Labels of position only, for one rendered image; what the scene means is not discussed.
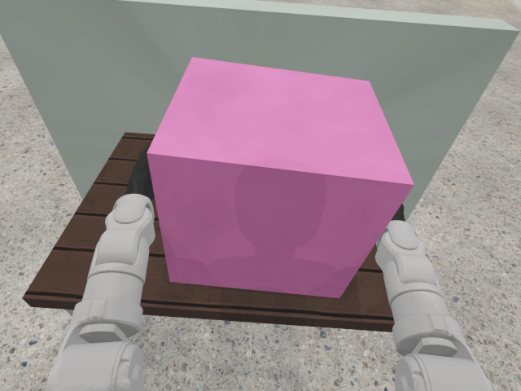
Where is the robot right hand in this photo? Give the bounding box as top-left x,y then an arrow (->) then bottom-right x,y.
391,204 -> 405,222

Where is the table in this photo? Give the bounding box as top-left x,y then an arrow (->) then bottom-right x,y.
22,132 -> 395,332

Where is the robot left hand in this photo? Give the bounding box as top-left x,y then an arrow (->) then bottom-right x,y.
125,145 -> 155,202

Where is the carton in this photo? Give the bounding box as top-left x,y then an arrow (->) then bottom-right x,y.
147,57 -> 414,298

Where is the robot left forearm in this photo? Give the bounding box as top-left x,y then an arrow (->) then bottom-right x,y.
45,194 -> 155,391

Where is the robot right forearm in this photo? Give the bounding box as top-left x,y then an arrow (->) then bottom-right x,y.
375,220 -> 493,391

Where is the robot right upper arm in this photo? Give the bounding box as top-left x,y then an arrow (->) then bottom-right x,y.
394,353 -> 491,391

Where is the robot left upper arm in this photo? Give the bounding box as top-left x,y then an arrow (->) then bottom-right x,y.
47,341 -> 144,391

